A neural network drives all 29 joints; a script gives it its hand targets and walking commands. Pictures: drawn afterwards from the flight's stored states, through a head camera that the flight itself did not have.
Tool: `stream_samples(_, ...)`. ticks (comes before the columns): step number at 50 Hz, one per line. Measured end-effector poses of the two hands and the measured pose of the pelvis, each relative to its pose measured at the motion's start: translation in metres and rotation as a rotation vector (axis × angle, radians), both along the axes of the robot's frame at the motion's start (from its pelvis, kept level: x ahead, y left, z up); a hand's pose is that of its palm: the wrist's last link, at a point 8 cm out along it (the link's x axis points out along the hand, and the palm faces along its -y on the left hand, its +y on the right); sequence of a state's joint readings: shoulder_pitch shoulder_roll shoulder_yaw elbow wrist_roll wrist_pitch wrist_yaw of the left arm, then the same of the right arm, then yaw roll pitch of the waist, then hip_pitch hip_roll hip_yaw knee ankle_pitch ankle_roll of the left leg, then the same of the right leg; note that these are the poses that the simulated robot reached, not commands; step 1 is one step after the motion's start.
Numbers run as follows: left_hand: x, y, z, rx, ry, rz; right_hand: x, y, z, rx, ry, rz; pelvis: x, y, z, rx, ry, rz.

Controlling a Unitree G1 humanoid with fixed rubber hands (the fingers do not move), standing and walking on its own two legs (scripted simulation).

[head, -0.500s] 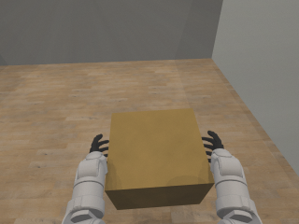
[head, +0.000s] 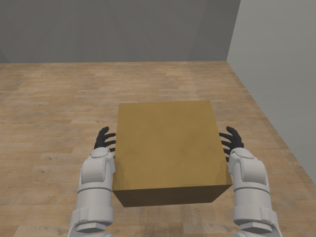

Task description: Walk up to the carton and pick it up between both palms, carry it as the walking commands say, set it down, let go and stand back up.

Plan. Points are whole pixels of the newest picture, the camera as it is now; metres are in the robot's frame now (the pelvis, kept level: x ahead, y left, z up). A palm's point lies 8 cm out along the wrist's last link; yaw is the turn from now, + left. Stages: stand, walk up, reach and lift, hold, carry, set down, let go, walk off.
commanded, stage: carry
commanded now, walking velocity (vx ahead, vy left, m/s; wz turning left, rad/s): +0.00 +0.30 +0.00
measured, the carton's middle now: (166, 154) +0.36 -0.01 +0.02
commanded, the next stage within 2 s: none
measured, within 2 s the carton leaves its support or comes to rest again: neither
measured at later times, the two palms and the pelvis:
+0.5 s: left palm (61, 170) +0.26 +0.25 +0.09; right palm (206, 174) +0.25 -0.10 +0.08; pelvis -0.01 +0.08 -0.02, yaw +1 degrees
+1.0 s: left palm (2, 191) +0.21 +0.35 +0.10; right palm (163, 205) +0.17 +0.01 +0.08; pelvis -0.06 +0.20 -0.01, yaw -4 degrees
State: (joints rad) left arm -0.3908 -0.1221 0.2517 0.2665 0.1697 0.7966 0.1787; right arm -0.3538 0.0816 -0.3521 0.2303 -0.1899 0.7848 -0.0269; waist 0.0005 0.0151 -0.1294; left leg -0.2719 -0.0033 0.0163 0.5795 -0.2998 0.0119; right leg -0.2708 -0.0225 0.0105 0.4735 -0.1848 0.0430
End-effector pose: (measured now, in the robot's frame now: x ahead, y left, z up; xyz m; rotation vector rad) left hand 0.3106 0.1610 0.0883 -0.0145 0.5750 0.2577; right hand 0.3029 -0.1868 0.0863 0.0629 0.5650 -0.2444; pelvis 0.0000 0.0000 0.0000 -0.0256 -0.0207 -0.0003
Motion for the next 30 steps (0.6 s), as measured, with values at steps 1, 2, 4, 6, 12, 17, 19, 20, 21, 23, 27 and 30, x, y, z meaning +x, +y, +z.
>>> stream_samples(1,0.001,0.006,0.004,-0.005,-0.014,0.003,0.001,0.006,0.006,-0.001,-0.014,0.0,0.001,0.005,-0.001,-0.002,0.004,0.001)
stream_samples(2,0.001,0.013,0.008,-0.009,-0.021,0.006,0.003,0.013,0.011,-0.007,-0.021,0.006,0.002,0.01,-0.002,0.001,0.008,-0.001)
stream_samples(4,0.001,0.025,0.012,-0.009,-0.014,0.007,0.003,0.025,0.018,-0.014,-0.017,0.011,0.003,0.018,-0.001,-0.004,0.017,-0.01)
stream_samples(6,0.001,0.037,0.015,-0.007,0.003,0.009,0.002,0.037,0.021,-0.008,-0.001,0.005,0.005,0.024,-0.001,-0.011,0.028,-0.012)
stream_samples(12,-0.01,0.052,0.022,-0.039,0.007,0.033,-0.011,0.053,0.027,0.017,0.003,-0.037,0.008,0.036,-0.003,-0.008,0.06,-0.003)
stream_samples(17,-0.025,0.049,0.008,-0.04,0.026,0.035,-0.028,0.05,0.009,0.043,0.021,-0.057,0.003,0.043,-0.017,0.012,0.093,-0.001)
stream_samples(19,-0.032,0.053,0.002,-0.018,0.066,0.023,-0.039,0.054,-0.001,0.052,0.063,-0.065,0.0,0.049,-0.017,0.008,0.088,0.001)
stream_samples(20,-0.037,0.056,0.0,-0.013,0.088,0.02,-0.044,0.057,-0.004,0.057,0.085,-0.067,-0.002,0.053,-0.016,0.012,0.086,0.002)
stream_samples(21,-0.041,0.06,-0.001,-0.01,0.104,0.019,-0.049,0.062,-0.006,0.062,0.101,-0.069,-0.003,0.058,-0.015,0.017,0.084,0.003)
stream_samples(23,-0.047,0.071,0.0,-0.004,0.109,0.02,-0.054,0.073,-0.006,0.068,0.105,-0.07,-0.006,0.069,-0.016,0.021,0.08,0.007)
stream_samples(27,-0.054,0.105,0.005,-0.01,0.065,0.033,-0.056,0.106,0.002,0.057,0.06,-0.057,-0.01,0.097,-0.02,0.009,0.077,0.022)
stream_samples(30,-0.063,0.134,0.0,-0.019,0.078,0.054,-0.059,0.135,0.001,0.046,0.073,-0.034,-0.012,0.119,-0.02,-0.006,0.064,0.021)
